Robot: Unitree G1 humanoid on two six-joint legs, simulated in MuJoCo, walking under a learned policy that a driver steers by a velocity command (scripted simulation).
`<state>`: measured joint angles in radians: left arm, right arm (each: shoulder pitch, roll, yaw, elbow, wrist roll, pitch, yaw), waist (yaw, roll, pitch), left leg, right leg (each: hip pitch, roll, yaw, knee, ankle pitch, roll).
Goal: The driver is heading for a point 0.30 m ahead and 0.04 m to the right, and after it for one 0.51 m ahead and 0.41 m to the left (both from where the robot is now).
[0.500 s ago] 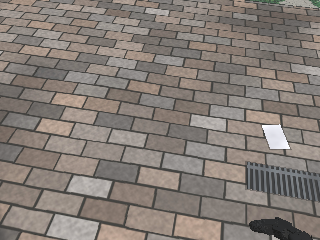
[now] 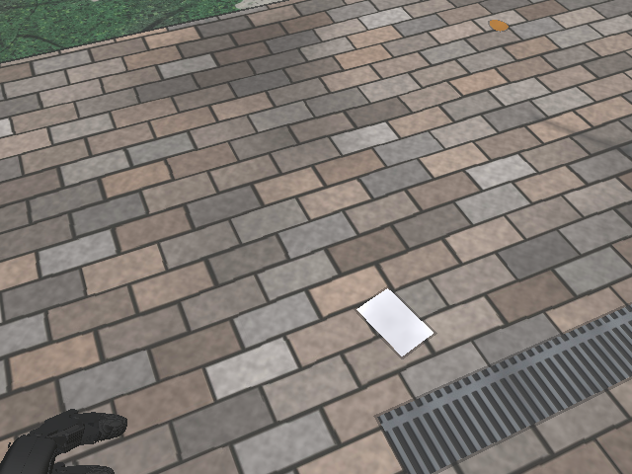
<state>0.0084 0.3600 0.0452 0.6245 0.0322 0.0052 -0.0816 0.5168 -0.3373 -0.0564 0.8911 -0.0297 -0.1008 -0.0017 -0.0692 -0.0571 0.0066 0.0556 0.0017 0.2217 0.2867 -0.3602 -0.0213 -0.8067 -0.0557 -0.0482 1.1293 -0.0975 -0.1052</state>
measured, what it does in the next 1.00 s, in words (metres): walks ahead, turning left: right foot, then left foot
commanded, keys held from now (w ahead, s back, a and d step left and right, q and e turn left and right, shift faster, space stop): w+e+shift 0.08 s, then q+shift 0.92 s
